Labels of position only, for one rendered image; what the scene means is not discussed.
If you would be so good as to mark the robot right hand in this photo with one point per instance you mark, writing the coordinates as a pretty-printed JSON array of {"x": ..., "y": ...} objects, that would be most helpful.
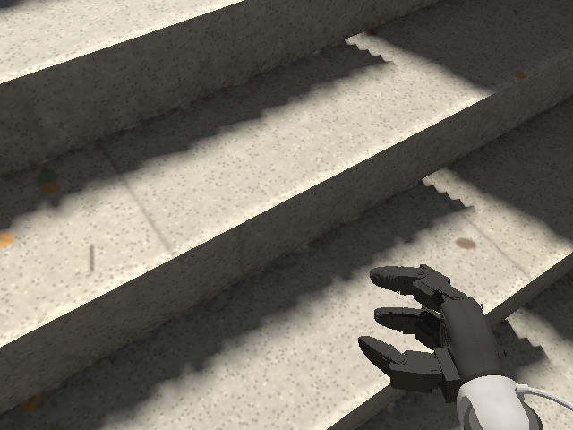
[{"x": 460, "y": 335}]

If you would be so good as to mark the robot right forearm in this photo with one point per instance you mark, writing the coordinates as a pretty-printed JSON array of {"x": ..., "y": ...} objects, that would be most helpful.
[{"x": 490, "y": 403}]

